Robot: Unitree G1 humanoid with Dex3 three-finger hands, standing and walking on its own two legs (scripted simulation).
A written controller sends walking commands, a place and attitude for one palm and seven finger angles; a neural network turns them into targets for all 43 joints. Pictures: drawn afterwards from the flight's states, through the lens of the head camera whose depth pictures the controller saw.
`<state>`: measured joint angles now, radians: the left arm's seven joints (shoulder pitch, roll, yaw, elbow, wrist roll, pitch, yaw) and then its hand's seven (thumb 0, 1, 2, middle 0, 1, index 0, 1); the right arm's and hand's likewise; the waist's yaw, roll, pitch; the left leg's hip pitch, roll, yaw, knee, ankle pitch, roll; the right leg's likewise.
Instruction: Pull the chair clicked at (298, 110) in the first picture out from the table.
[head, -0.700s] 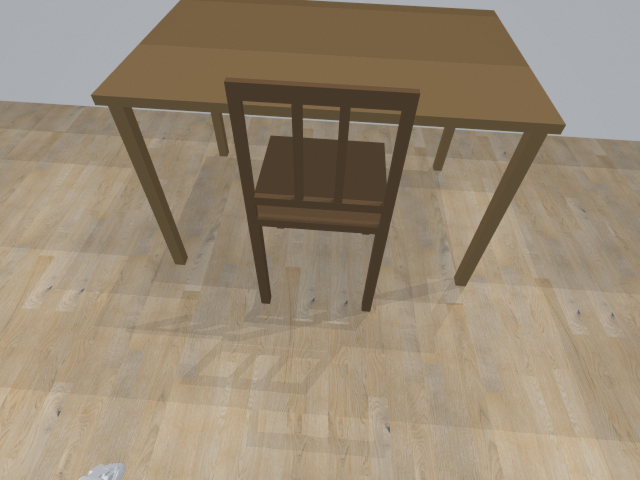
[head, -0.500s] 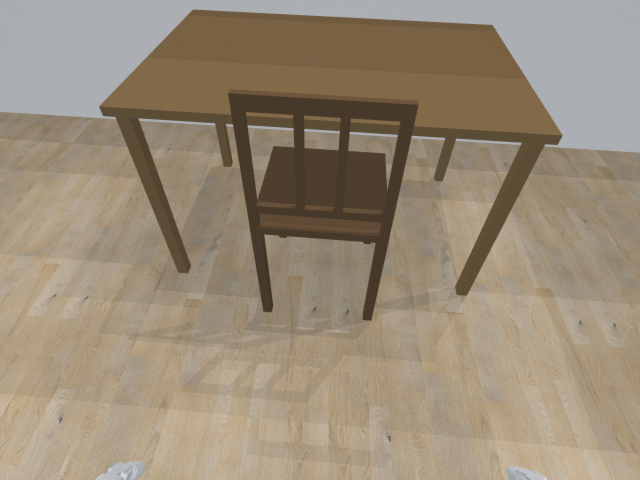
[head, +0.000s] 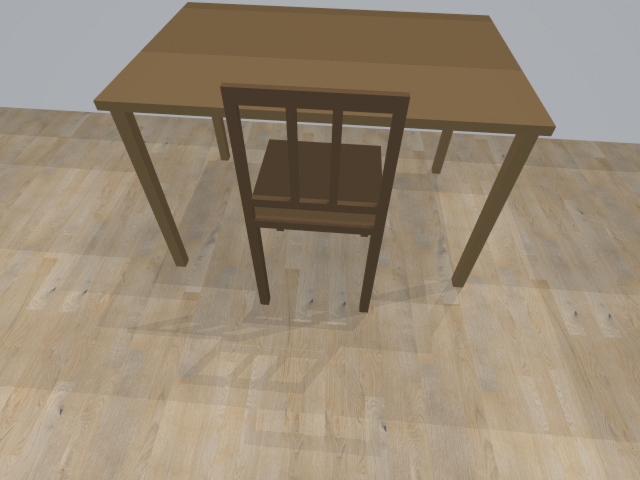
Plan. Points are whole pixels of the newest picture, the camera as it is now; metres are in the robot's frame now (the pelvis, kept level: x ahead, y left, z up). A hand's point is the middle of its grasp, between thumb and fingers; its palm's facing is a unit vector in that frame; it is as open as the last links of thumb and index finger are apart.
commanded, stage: stand and wait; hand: left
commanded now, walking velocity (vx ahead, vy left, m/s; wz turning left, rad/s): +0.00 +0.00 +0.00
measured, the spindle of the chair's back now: (293, 157) +0.84 +0.11 -0.10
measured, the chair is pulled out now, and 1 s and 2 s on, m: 0.00 0.00 0.00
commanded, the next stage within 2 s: look at it before walking up in 0.12 s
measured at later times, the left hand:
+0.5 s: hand out of the picture +0.08 +0.24 -0.15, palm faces -0.04 -0.94 -0.34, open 7.4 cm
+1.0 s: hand out of the picture +0.06 +0.23 -0.16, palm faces -0.03 -0.95 -0.31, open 7.4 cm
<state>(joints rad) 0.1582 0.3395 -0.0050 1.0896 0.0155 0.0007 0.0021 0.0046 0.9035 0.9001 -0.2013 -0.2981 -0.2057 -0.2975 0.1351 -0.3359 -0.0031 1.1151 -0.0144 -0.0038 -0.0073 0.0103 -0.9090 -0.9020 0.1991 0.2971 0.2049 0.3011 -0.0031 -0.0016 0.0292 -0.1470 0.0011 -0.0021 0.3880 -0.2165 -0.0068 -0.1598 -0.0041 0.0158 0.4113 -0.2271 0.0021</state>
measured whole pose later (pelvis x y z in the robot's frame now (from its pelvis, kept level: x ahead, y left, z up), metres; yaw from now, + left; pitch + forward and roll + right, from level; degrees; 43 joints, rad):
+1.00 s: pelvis +0.01 +0.00 +0.00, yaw -1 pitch -1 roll +0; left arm 0.19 0.31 0.00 1.10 0.02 0.01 0.01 0.00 0.91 0.90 -0.20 -0.30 -0.20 -0.30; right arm 0.15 -0.30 0.00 1.12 -0.02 0.00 -0.01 0.01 -0.91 -0.90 0.20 0.30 0.20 0.30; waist 0.00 0.00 0.00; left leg -0.15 0.01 0.01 0.42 -0.25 -0.01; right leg -0.16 0.01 0.03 0.42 -0.25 0.00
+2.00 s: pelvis +0.32 -0.03 -0.02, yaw -4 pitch +0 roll +1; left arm 0.20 0.18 0.06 1.00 0.04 -0.04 -0.01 0.00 0.92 0.90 -0.19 -0.30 -0.20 -0.30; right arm 0.36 -0.14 -0.05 1.11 -0.03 -0.03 -0.01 0.01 -0.92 -0.90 0.20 0.30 0.20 0.30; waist -0.04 0.01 0.02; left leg -0.19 0.04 0.14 0.63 -0.42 0.02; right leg -0.36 -0.05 -0.08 0.59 -0.21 -0.03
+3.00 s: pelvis +0.35 -0.05 +0.00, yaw -5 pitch -2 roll +0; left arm 0.32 0.13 0.00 1.14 0.01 0.01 0.04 0.00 0.91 0.90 -0.20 -0.30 -0.20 -0.30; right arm 0.32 -0.16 -0.02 1.17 -0.01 0.03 -0.03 0.01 -0.92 -0.90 0.19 0.30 0.20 0.30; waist -0.02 -0.01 0.02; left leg -0.27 0.02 0.05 0.40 -0.09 0.00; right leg -0.08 0.02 -0.02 0.42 -0.31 -0.02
